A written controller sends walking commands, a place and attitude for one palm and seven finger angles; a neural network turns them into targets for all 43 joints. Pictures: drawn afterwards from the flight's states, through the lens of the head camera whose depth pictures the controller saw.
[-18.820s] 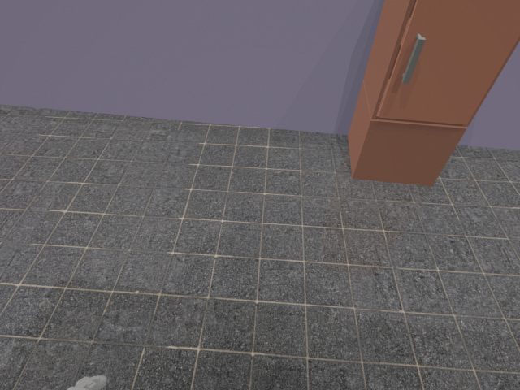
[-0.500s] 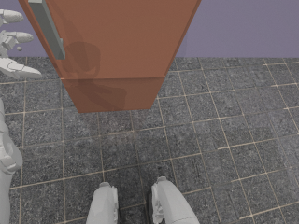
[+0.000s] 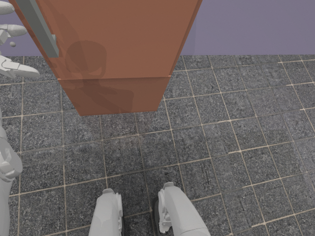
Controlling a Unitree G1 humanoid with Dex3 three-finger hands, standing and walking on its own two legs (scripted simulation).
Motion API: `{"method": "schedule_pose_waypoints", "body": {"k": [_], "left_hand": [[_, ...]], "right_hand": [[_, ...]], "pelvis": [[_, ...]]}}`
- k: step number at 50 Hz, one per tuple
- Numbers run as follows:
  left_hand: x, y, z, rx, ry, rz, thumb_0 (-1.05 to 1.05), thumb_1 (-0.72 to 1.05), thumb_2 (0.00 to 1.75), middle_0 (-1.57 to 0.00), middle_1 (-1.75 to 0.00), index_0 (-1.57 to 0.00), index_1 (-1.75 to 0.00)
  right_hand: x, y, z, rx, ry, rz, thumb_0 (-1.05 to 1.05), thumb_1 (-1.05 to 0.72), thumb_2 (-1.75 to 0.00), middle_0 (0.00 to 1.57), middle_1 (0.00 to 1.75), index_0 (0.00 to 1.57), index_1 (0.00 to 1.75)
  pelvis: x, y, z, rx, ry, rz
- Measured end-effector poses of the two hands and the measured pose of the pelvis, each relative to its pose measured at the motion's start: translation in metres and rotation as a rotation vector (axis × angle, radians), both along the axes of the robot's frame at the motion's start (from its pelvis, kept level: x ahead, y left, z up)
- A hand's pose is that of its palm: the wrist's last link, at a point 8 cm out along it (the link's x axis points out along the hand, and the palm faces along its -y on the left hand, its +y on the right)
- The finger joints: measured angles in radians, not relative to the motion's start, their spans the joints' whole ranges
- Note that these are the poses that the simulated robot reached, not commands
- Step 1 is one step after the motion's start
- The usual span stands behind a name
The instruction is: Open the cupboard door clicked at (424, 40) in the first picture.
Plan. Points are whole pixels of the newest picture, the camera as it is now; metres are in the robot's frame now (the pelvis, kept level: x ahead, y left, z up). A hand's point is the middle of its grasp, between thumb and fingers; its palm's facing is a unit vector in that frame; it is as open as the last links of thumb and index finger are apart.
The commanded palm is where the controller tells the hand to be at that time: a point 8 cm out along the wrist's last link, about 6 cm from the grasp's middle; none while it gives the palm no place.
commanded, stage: slide the fingers in behind the handle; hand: left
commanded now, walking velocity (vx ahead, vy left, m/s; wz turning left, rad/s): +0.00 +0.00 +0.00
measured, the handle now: (40, 20) +0.60 +0.22 +0.06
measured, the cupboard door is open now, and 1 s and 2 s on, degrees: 0 0 2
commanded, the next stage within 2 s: close the thumb around the handle in 1.42 s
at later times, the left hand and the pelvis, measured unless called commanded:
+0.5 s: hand (26, 45) +0.53 +0.24 +0.06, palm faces +0.02 -1.00 -0.01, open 14.0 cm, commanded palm +0.52 +0.26 +0.06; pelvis +0.00 +0.01 +0.00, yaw +0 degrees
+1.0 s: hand (49, 45) +0.54 +0.20 +0.06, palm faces +0.04 -1.00 +0.00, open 14.0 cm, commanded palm +0.52 +0.23 +0.06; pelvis +0.01 +0.01 +0.01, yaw +0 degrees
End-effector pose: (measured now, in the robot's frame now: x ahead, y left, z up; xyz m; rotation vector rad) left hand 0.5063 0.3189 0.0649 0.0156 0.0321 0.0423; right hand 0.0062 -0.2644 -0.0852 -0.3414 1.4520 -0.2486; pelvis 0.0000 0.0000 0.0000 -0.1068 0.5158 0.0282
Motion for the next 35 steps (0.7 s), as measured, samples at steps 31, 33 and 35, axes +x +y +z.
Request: {"method": "schedule_pose_waypoints", "body": {"k": [31,33,35], "left_hand": [[0.004,-0.035,-0.008,-0.025,0.027,-0.018,-0.02,-0.5,0.3,-0.3,-1.2,-0.3,-1.2],[0.005,-0.036,-0.01,-0.024,0.031,-0.01,-0.02,-0.5,0.3,-0.3,-1.2,-0.3,-1.2],[0.006,-0.037,-0.01,-0.011,0.02,-0.005,-0.02,-0.5,0.3,-0.3,-1.2,-0.3,-1.2]], "right_hand": [[-0.002,0.014,0.001,0.028,-0.019,-0.014,0.01,-0.9,-0.9,0.21,0.3,0.2,0.3],[-0.003,0.014,0.001,0.027,-0.022,-0.018,0.01,-0.9,-0.9,0.21,0.3,0.2,0.3],[-0.003,0.015,0.001,0.029,-0.021,-0.021,0.01,-0.9,-0.9,0.21,0.3,0.2,0.3]], "pelvis": [[0.001,0.009,0.004,0.003,-0.013,0.0],[0.001,0.009,0.004,0.003,-0.011,-0.001],[0.002,0.01,0.004,0.003,-0.009,-0.003]]}}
